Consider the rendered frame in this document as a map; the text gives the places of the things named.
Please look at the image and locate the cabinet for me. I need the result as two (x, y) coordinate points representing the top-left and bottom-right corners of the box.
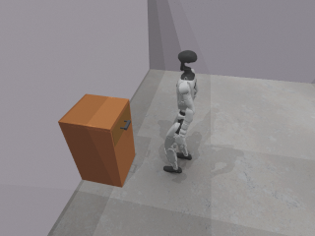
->
(58, 93), (136, 188)

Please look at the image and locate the handle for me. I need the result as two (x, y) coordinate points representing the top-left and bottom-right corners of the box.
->
(120, 120), (131, 131)

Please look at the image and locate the robot left thigh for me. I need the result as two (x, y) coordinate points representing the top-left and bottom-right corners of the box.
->
(164, 120), (183, 152)

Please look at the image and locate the robot left forearm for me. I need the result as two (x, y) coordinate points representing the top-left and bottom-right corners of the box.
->
(179, 109), (194, 137)

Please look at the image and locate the robot right shin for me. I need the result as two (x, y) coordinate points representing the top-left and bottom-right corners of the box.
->
(177, 142), (188, 156)

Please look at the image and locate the drawer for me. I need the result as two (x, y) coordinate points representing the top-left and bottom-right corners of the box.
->
(111, 104), (131, 147)

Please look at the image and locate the left robot upper arm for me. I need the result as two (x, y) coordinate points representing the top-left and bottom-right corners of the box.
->
(178, 81), (196, 115)

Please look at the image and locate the robot left hand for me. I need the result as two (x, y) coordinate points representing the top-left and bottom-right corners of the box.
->
(173, 135), (186, 150)

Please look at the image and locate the right robot upper arm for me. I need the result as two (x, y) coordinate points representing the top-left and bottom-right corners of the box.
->
(191, 69), (199, 94)

